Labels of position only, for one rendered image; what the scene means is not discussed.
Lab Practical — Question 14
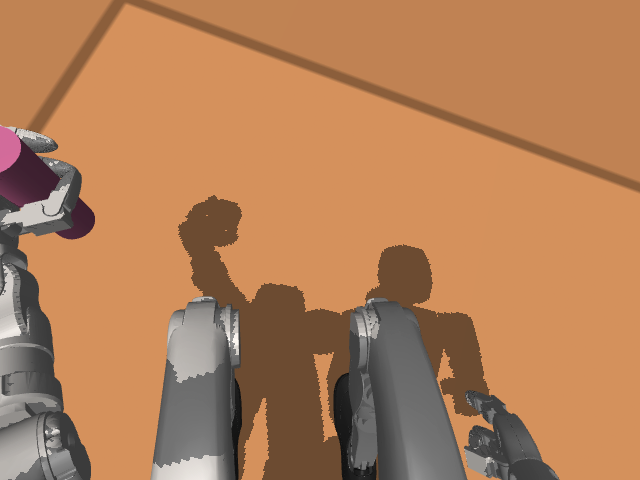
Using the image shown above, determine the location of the can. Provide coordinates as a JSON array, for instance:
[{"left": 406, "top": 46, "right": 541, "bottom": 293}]
[{"left": 0, "top": 126, "right": 95, "bottom": 239}]

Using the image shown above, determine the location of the right robot hand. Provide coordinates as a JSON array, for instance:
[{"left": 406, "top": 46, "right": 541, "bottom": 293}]
[{"left": 464, "top": 390, "right": 543, "bottom": 480}]

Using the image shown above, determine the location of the right robot arm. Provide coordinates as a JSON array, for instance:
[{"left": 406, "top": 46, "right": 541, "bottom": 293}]
[{"left": 508, "top": 459, "right": 560, "bottom": 480}]

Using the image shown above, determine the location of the left robot hand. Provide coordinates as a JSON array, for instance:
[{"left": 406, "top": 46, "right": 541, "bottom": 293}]
[{"left": 0, "top": 125, "right": 82, "bottom": 248}]

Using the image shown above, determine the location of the right robot foot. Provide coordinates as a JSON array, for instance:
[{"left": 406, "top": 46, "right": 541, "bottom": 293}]
[{"left": 333, "top": 373, "right": 376, "bottom": 480}]

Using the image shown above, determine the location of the left robot arm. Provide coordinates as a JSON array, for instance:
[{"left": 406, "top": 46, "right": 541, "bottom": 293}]
[{"left": 0, "top": 242, "right": 91, "bottom": 480}]

